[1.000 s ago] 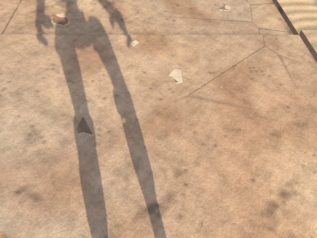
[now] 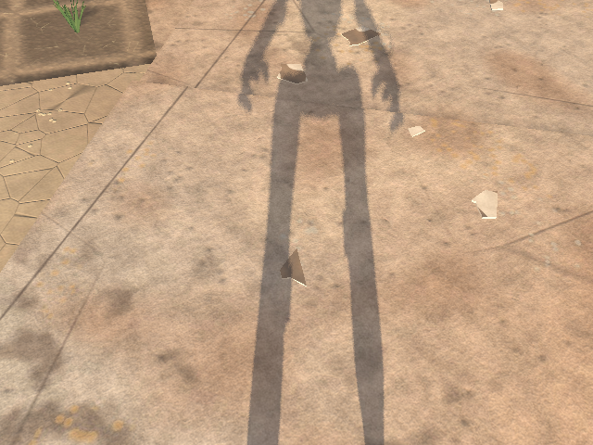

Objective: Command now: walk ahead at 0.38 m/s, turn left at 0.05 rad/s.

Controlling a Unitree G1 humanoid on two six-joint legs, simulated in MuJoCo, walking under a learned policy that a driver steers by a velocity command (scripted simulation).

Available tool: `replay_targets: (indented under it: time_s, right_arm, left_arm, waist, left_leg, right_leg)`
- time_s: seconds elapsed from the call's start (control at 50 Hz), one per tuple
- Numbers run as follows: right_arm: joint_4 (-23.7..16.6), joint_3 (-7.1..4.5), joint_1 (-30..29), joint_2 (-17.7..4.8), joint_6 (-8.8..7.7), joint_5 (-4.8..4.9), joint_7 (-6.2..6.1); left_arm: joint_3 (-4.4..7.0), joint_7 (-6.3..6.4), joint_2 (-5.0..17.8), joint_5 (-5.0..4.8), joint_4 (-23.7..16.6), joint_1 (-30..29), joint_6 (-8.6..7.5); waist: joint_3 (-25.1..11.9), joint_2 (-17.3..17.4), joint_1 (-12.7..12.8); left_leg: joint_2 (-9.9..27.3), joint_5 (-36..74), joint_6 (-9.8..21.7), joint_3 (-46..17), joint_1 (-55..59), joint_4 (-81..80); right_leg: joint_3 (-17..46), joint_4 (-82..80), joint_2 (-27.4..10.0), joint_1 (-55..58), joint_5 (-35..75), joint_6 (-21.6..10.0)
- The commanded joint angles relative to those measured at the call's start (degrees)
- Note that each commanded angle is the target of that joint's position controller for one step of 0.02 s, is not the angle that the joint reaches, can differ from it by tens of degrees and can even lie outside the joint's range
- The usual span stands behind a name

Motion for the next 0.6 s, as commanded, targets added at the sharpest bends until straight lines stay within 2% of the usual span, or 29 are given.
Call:
replay_targets:
  time_s: [0.02,0.06,0.08,0.1,0.12,0.14,0.16,0.18,0.2,0.24,0.3,0.34,0.42,0.46,0.48,0.5,0.52,0.54,0.56,0.58,0.6]
  right_arm:
    - [-3.4,-2.76,-2.9,-10.2,-0.98,0.67,0.39]
    - [-2.9,-1.98,-2.9,-8.2,-0.70,0.21,0.46]
    - [-2.9,-0.97,-3.0,-5.6,-0.72,-0.51,0.40]
    - [-5.4,0.36,-2.4,-1.4,-1.31,-1.64,0.21]
    - [-6.6,-0.49,-2.2,-4.3,-1.94,-0.78,-0.64]
    - [-5.7,-1.55,-1.9,-8.1,-2.03,0.27,-0.91]
    - [-5.0,-1.75,-2.8,-8.7,-1.67,0.30,-0.84]
    - [-4.3,-1.74,-3.2,-7.9,-1.18,-0.34,-0.89]
    - [-4.2,-1.82,-3.6,-7.3,-0.66,-0.79,-0.92]
    - [-3.5,-1.57,-2.5,-5.4,0.04,-1.03,-0.85]
    - [-3.7,-0.73,-4.4,-2.5,0.66,-1.08,-1.10]
    - [-4.4,-0.23,-7.6,-1.5,0.85,-1.10,-1.14]
    - [-5.0,-0.62,-11.3,-3.0,1.24,-0.75,-1.14]
    - [-5.2,-0.79,-12.0,-3.2,1.27,-0.90,-1.16]
    - [-5.0,-0.84,-11.4,-3.1,1.15,-1.08,-1.13]
    - [-4.7,-1.02,-10.6,-3.9,0.90,-1.60,-1.24]
    - [-4.6,-1.73,-9.2,-7.0,0.72,-2.00,-1.76]
    - [-4.4,-2.14,-9.6,-9.1,1.04,-1.92,-2.01]
    - [-4.3,-1.29,-10.5,-4.7,1.47,-1.63,-1.65]
    - [-4.5,-0.93,-12.6,-3.0,1.77,-1.24,-1.16]
    - [-4.8,-0.96,-13.9,-3.0,1.93,-1.26,-0.83]
  left_arm:
    - [0.51,-0.44,4.5,-0.38,-4.5,-3.3,-1.45]
    - [1.12,-0.07,5.4,-0.36,-1.8,4.0,-1.55]
    - [1.84,0.50,7.2,-0.29,-0.6,9.2,-1.74]
    - [3.19,0.98,14.2,0.96,-0.8,13.1,-1.92]
    - [3.48,0.36,15.4,1.59,-0.5,15.2,-2.06]
    - [2.29,0.18,11.7,1.51,-1.5,11.2,-2.36]
    - [1.48,0.16,8.9,1.51,-2.2,8.0,-2.33]
    - [0.88,0.18,7.0,1.39,-2.6,5.5,-2.13]
    - [0.46,0.38,5.8,1.22,-2.8,4.0,-1.91]
    - [0.18,0.91,5.3,1.74,-2.3,3.4,-1.79]
    - [-0.11,1.87,4.9,1.89,-1.2,2.2,-1.25]
    - [0.01,2.30,5.6,1.63,-0.4,2.5,-0.51]
    - [0.27,2.14,6.7,1.26,1.4,3.8,0.65]
    - [0.13,1.99,6.3,0.77,2.0,2.8,1.10]
    - [-0.08,2.01,5.7,0.32,2.1,1.8,1.29]
    - [-0.37,1.99,4.9,0.18,2.8,2.8,1.28]
    - [-0.82,2.00,3.7,1.43,2.7,4.2,0.79]
    - [-0.95,1.66,3.0,2.44,3.7,10.8,0.29]
    - [-1.44,1.73,2.3,2.24,4.5,9.9,0.48]
    - [-1.48,1.68,2.9,1.83,4.1,7.1,1.12]
    - [-1.25,1.86,4.0,1.43,4.2,5.4,1.74]
  waist:
    - [3.5,7.5,2.0]
    - [2.2,6.0,5.4]
    - [0.5,3.3,7.9]
    - [-3.7,-11.6,7.6]
    - [-5.7,-17.0,8.0]
    - [-2.7,-10.1,6.5]
    - [-0.9,-7.2,5.2]
    - [-0.3,-5.0,4.3]
    - [0.1,-5.1,3.6]
    - [-1.3,-5.6,2.5]
    - [-2.2,-4.6,1.9]
    - [-2.5,-5.0,3.0]
    - [-2.1,-4.6,4.6]
    - [-1.4,-4.4,4.2]
    - [-1.3,-3.8,3.1]
    - [-1.6,-2.1,2.4]
    - [-4.2,1.2,3.0]
    - [-8.2,6.7,7.0]
    - [-9.9,7.4,5.4]
    - [-7.4,6.6,4.8]
    - [-5.1,4.5,4.0]
  left_leg:
    - [14.5,-9.8,10.5,-12.0,-7.7,-7.0]
    - [12.3,-9.6,8.5,-10.0,-12.1,-1.2]
    - [8.7,-4.6,5.9,-6.5,-15.6,8.2]
    - [0.6,-9.2,0.5,1.5,-26.1,29.9]
    - [-2.7,-20.2,-1.6,-1.0,-35.0,43.4]
    - [0.6,-17.7,-1.3,-4.2,-37.1,49.0]
    - [2.5,-13.8,-1.1,-3.3,-36.4,49.6]
    - [4.1,-10.4,-1.3,-2.3,-35.0,47.9]
    - [5.3,-7.6,-1.6,-1.9,-33.0,45.3]
    - [5.0,-3.4,-2.7,-0.5,-27.3,43.1]
    - [4.9,1.4,-3.7,0.1,-23.6,32.9]
    - [4.7,4.5,-3.9,0.7,-20.8,25.7]
    - [3.9,6.0,-3.5,0.9,-17.7,18.1]
    - [3.5,5.4,-2.3,1.2,-15.8,14.0]
    - [3.0,8.6,-1.2,1.7,-12.8,9.3]
    - [3.4,18.1,0.1,0.7,-7.7,3.6]
    - [7.3,35.8,1.7,-3.4,-0.3,5.2]
    - [11.3,45.1,5.9,-6.9,8.4,10.6]
    - [11.2,41.5,7.7,-7.1,8.5,11.9]
    - [8.9,35.8,6.5,-5.8,5.6,12.0]
    - [7.1,32.3,5.1,-4.3,3.2,11.8]
  right_leg:
    - [-0.8,-4.8,0.7,5.0,2.8,-1.4]
    - [-2.0,-6.7,2.3,15.0,1.7,-2.4]
    - [2.0,-9.7,-0.2,22.4,1.1,-3.9]
    - [21.6,-16.3,-13.6,31.8,1.4,-9.7]
    - [39.2,-23.7,-20.0,33.4,-2.6,-16.7]
    - [35.8,-23.3,-19.7,30.4,-0.2,-16.4]
    - [28.3,-22.0,-17.1,27.1,6.4,-14.6]
    - [22.1,-21.8,-14.4,24.5,13.5,-13.0]
    - [17.6,-22.2,-12.6,22.6,20.7,-12.1]
    - [11.1,-22.3,-9.8,19.7,34.2,-11.7]
    - [5.2,-21.6,-7.8,18.9,42.7,-11.6]
    - [3.5,-21.2,-7.2,18.9,43.0,-10.9]
    - [5.2,-19.8,-8.8,20.6,40.3,-11.5]
    - [6.5,-17.9,-9.2,21.0,37.5,-11.5]
    - [6.6,-16.3,-8.5,20.5,34.7,-10.4]
    - [6.4,-14.6,-6.8,19.0,30.7,-8.2]
    - [4.9,-11.6,-3.9,16.3,26.1,-5.4]
    - [3.6,-11.4,-0.7,10.8,14.1,-2.7]
    - [2.8,-12.6,0.0,11.0,6.5,-0.9]
    - [2.5,-14.2,0.5,11.5,5.2,-0.5]
    - [2.0,-13.6,0.8,10.9,5.9,-0.8]
Keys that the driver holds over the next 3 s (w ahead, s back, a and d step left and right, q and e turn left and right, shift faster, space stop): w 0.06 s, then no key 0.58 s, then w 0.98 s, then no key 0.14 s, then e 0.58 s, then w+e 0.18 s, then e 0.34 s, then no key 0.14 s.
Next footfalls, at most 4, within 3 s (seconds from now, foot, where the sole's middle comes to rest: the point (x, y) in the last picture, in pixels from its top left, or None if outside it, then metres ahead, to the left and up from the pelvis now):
0.08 right None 0.12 -0.13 -0.78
0.50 left None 0.27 0.09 -0.78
1.38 right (374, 413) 0.58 -0.18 -0.78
1.88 left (276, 323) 0.83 0.04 -0.78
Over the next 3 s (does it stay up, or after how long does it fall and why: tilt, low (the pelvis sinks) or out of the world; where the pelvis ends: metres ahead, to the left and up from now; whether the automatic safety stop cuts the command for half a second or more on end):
stays up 0.80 -0.10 0.00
